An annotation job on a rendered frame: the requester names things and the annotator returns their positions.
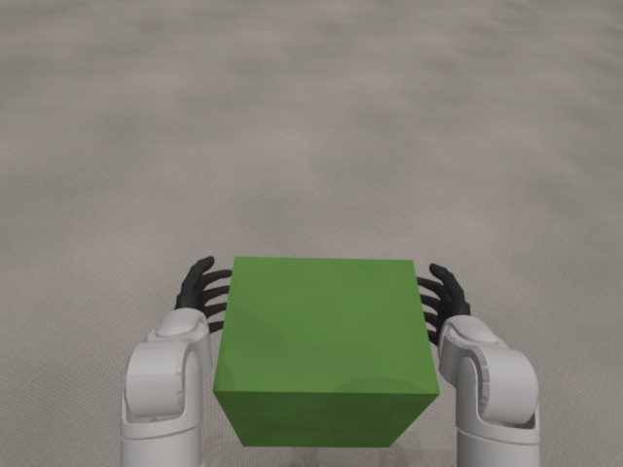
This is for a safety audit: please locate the robot right forearm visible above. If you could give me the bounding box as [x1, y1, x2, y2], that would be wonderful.
[438, 315, 540, 467]

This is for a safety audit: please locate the carton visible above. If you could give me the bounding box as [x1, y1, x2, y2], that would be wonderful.
[212, 257, 440, 448]

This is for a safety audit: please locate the robot left hand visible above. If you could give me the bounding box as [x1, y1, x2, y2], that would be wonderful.
[174, 256, 232, 334]

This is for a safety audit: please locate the robot left forearm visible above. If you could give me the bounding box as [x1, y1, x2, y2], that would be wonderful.
[120, 308, 213, 467]

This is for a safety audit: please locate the robot right hand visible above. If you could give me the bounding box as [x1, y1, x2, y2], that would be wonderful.
[417, 264, 470, 348]

